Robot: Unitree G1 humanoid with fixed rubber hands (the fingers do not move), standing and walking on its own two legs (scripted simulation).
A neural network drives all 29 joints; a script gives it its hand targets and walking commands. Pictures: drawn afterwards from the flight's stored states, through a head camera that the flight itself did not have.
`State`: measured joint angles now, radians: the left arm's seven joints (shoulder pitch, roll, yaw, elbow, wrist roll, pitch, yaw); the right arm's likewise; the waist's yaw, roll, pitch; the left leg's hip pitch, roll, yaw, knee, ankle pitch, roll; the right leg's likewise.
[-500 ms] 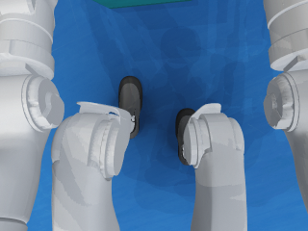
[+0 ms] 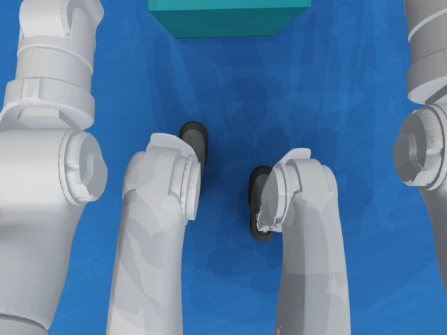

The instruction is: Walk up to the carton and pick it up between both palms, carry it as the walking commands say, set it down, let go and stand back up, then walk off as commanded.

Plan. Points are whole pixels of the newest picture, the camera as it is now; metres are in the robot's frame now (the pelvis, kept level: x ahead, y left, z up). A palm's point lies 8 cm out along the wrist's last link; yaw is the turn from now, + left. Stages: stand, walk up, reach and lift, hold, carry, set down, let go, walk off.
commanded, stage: set down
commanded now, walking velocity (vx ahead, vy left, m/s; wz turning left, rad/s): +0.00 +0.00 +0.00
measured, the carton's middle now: out of the picture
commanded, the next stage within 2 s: let go in 1.08 s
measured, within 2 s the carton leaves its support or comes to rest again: neither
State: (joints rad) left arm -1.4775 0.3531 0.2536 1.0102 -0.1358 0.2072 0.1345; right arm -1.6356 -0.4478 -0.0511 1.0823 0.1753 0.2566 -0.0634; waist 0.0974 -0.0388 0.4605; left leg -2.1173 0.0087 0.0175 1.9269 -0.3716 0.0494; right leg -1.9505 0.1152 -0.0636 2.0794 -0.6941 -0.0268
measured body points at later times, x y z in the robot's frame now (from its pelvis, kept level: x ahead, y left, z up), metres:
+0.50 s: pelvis +0.02 +0.00 +0.13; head +0.38 +0.06 +0.37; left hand +0.55 +0.28 -0.02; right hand +0.64 -0.11 +0.01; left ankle +0.17 +0.10 -0.39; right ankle +0.08 -0.10 -0.39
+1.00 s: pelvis +0.04 +0.02 +0.23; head +0.36 +0.08 +0.54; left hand +0.55 +0.29 +0.12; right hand +0.63 -0.11 +0.14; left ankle +0.17 +0.10 -0.39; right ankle +0.08 -0.10 -0.39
